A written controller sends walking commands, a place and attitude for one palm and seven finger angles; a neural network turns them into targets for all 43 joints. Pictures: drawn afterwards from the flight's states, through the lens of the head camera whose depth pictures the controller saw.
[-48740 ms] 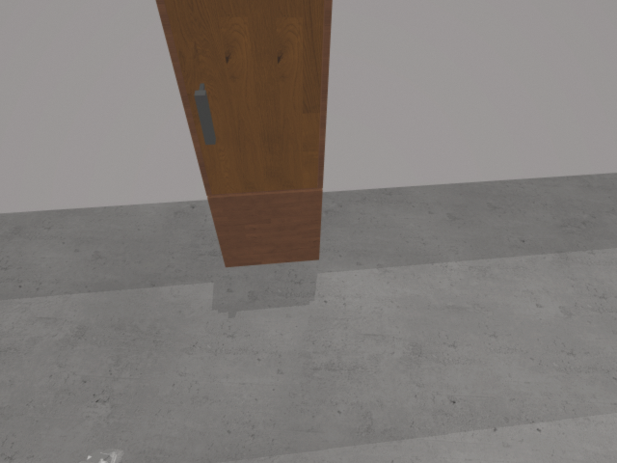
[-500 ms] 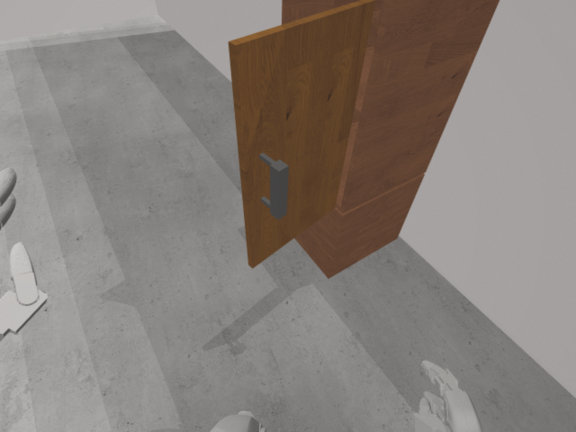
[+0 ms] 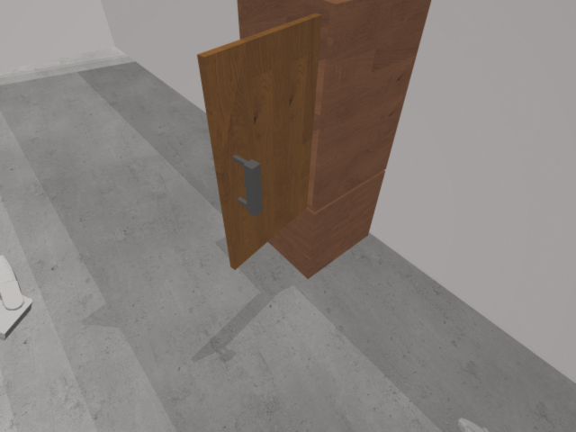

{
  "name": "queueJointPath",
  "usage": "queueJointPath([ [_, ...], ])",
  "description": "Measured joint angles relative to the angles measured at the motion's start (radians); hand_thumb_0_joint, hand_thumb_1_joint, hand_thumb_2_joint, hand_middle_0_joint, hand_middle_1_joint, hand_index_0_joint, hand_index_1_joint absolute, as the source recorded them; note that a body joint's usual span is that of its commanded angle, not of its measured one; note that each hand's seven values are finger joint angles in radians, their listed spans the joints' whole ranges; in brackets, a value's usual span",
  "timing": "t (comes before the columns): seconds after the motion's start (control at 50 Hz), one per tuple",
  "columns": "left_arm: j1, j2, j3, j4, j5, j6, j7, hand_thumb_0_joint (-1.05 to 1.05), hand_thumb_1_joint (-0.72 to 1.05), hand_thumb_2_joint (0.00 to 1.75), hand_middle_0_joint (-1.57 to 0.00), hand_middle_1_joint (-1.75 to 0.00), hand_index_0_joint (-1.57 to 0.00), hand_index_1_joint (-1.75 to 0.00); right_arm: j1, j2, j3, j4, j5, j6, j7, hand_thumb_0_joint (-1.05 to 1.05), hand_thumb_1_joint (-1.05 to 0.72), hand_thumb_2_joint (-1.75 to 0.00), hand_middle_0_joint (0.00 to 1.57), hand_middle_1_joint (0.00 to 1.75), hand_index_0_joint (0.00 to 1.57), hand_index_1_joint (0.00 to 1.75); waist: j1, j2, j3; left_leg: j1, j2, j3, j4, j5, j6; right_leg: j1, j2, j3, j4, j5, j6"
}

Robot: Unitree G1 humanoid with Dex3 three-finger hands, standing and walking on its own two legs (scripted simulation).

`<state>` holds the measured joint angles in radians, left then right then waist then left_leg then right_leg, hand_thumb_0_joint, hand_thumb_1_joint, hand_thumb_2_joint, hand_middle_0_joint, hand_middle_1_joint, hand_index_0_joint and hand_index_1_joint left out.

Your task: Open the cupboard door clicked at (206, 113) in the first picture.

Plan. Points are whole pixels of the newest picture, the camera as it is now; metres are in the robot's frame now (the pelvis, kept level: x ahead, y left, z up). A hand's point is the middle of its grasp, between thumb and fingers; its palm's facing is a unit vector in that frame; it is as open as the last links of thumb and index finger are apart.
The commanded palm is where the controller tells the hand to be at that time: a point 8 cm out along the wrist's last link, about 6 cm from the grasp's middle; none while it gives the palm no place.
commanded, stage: stop stepping back and stand still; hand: left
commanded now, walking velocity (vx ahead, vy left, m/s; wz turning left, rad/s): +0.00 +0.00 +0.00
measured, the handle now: (246, 185) +0.64 +0.12 -0.03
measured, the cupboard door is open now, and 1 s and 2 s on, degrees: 100 100 100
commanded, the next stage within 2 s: let the arm hang, fingers relaxed in 0.14 s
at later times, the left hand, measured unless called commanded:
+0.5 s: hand out of the picture +0.10 +0.19 -0.15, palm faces +0.00 -0.98 -0.18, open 7.4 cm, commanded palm none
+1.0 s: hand out of the picture -0.02 +0.21 -0.16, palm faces +0.04 -0.97 -0.24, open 7.3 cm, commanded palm none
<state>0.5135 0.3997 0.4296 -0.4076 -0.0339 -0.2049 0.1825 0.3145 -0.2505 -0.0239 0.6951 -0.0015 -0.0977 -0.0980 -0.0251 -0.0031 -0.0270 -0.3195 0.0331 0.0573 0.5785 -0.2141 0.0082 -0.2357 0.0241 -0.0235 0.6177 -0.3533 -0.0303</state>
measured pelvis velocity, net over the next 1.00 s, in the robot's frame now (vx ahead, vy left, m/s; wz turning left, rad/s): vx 0.00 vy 0.02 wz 0.01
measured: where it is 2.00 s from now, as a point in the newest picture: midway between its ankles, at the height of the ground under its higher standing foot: outside the picture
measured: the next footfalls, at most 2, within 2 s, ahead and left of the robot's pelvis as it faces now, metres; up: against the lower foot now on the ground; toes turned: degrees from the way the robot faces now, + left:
none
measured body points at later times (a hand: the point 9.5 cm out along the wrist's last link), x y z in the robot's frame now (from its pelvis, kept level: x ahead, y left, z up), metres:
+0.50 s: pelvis +0.01 +0.01 +0.00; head +0.02 +0.02 +0.45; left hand +0.10 +0.24 -0.14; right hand +0.12 -0.24 -0.12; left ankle +0.05 +0.12 -0.73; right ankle -0.01 -0.10 -0.73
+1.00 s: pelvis +0.00 +0.02 +0.02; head +0.01 +0.01 +0.46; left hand -0.02 +0.26 -0.14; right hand -0.01 -0.20 -0.15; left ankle +0.05 +0.12 -0.73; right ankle -0.01 -0.10 -0.73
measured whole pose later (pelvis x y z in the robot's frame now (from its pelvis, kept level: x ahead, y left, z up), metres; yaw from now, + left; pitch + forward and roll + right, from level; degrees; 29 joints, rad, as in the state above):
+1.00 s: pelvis +0.00 +0.02 +0.02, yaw +1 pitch -2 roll +0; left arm 0.30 0.18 0.01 1.16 0.01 0.00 0.03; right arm 0.28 -0.15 0.00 1.13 -0.02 0.02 -0.03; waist 0.00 0.03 0.05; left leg -0.24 -0.01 0.04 0.40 -0.14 0.03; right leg -0.14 0.00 -0.02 0.42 -0.25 -0.01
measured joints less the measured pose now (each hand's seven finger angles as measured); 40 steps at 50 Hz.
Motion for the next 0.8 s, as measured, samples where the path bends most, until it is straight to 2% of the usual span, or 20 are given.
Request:
queueJointPath([
  [0.04,0.008,-0.007,0.007,0.012,0.003,0.01,-0.002,0.01,0.89,0.9,-0.21,-0.3,-0.21,-0.3,-0.017,0.017,0.008,-0.004,0.001,-0.006,0.002,0.01,-0.9,-0.9,0.2,0.3,0.2,0.3,-0.007,-0.003,0.003,0.002,-0.003,0.008,-0.001,-0.014,-0.003,-0.004,-0.005,0.007,0.003,0.0,0.008],
  [0.12,0.027,-0.016,-0.013,-0.017,0.009,0.02,-0.013,0.01,0.89,0.9,-0.21,-0.3,-0.21,-0.3,-0.037,0.054,0.029,-0.026,0.001,-0.028,0.017,0.01,-0.9,-0.9,0.2,0.3,0.2,0.3,-0.011,0.014,0.02,-0.002,0.008,-0.007,-0.02,-0.006,-0.011,0.01,0.009,-0.009,-0.047,0.026,-0.009],
  [0.24,0.069,-0.013,-0.038,-0.073,-0.001,-0.005,-0.021,0.01,0.89,0.9,-0.21,-0.3,-0.22,-0.3,-0.072,0.069,0.044,-0.034,0.0,-0.017,0.042,0.01,-0.9,-0.9,0.2,0.3,0.2,0.3,0.018,0.026,0.031,-0.008,0.014,-0.031,-0.013,-0.016,-0.018,0.026,0.029,-0.007,-0.091,0.041,-0.016],
  [0.28,-0.007,-0.006,-0.097,0.066,0.034,0.002,-0.066,0.01,0.89,0.9,-0.21,-0.3,-0.21,-0.3,-0.093,0.044,0.026,0.013,-0.006,-0.035,0.079,0.01,-0.9,-0.9,0.2,0.3,0.2,0.3,0.031,0.041,0.014,-0.035,0.001,-0.04,0.009,-0.02,-0.012,0.003,0.017,-0.016,-0.067,0.03,-0.008],
  [0.32,-0.114,-0.034,-0.186,0.302,0.049,0.08,-0.115,0.0,0.9,0.9,-0.2,-0.3,-0.21,-0.3,-0.129,0.008,0.015,0.065,-0.011,-0.005,0.095,0.01,-0.9,-0.9,0.2,0.3,0.2,0.3,0.041,0.066,0.001,-0.057,-0.015,-0.041,0.032,-0.034,-0.003,-0.025,0.001,-0.02,-0.023,0.006,0.001],
  [0.38,-0.23,-0.104,-0.29,0.69,0.06,0.191,-0.154,0.0,0.9,0.9,-0.2,-0.29,-0.2,-0.3,-0.176,-0.018,0.015,0.119,-0.021,0.052,0.099,0.01,-0.9,-0.9,0.2,0.3,0.2,0.3,0.034,0.074,0.008,-0.064,-0.03,-0.036,0.046,-0.04,0.008,-0.041,-0.016,-0.016,0.012,-0.013,0.011],
  [0.44,-0.269,-0.161,-0.367,0.992,0.061,0.243,-0.171,0.0,0.91,0.9,-0.19,-0.29,-0.2,-0.3,-0.19,-0.004,0.02,0.148,-0.026,0.085,0.098,0.01,-0.9,-0.9,0.2,0.3,0.2,0.3,0.014,0.032,0.039,-0.039,-0.037,-0.027,0.026,-0.031,0.008,-0.027,-0.024,-0.008,0.012,-0.013,0.01],
  [0.5,-0.263,-0.218,-0.422,1.201,0.055,0.259,-0.177,0.01,0.91,0.9,-0.2,-0.29,-0.2,-0.3,-0.176,0.017,0.027,0.188,-0.028,0.104,0.093,0.0,-0.9,-0.9,0.2,0.3,0.2,0.3,0.002,-0.017,0.068,-0.007,-0.034,-0.028,-0.012,-0.014,0.006,0.006,-0.02,-0.008,-0.03,0.007,0.011],
  [0.54,-0.255,-0.233,-0.4,1.289,0.043,0.248,-0.152,-0.01,0.97,0.9,-0.2,-0.3,-0.21,-0.3,-0.152,0.033,0.028,0.225,-0.027,0.112,0.087,0.0,-0.9,-0.9,0.2,0.3,0.2,0.3,0.008,-0.039,0.08,0.005,-0.028,-0.037,-0.035,-0.002,0.004,0.029,-0.012,-0.017,-0.073,0.028,0.009],
  [0.6,-0.242,-0.205,-0.397,1.379,0.045,0.235,-0.158,-0.02,1.01,0.9,-0.21,-0.3,-0.21,-0.3,-0.116,0.051,0.028,0.286,-0.026,0.124,0.08,0.0,-0.9,-0.9,0.2,0.3,0.2,0.3,0.026,-0.049,0.093,0.021,-0.021,-0.049,-0.069,0.017,0.001,0.061,-0.002,-0.027,-0.137,0.061,0.005],
  [0.68,-0.215,-0.189,-0.407,1.473,0.044,0.225,-0.166,-0.01,0.99,0.9,-0.2,-0.3,-0.21,-0.3,-0.08,0.062,0.025,0.35,-0.021,0.13,0.073,0.0,-0.9,-0.9,0.2,0.3,0.2,0.3,0.035,-0.028,0.102,0.042,-0.021,-0.05,-0.105,0.036,0.004,0.09,0.0,-0.027,-0.192,0.091,0.008],
  [0.8,-0.193,-0.188,-0.414,1.554,0.042,0.218,-0.163,0.0,0.94,0.9,-0.2,-0.29,-0.2,-0.3,-0.05,0.073,0.023,0.404,-0.016,0.126,0.071,0.0,-0.9,-0.9,0.2,0.3,0.2,0.3,0.032,0.011,0.102,0.07,-0.031,-0.037,-0.147,0.058,0.014,0.107,-0.012,-0.016,-0.217,0.108,0.017],
])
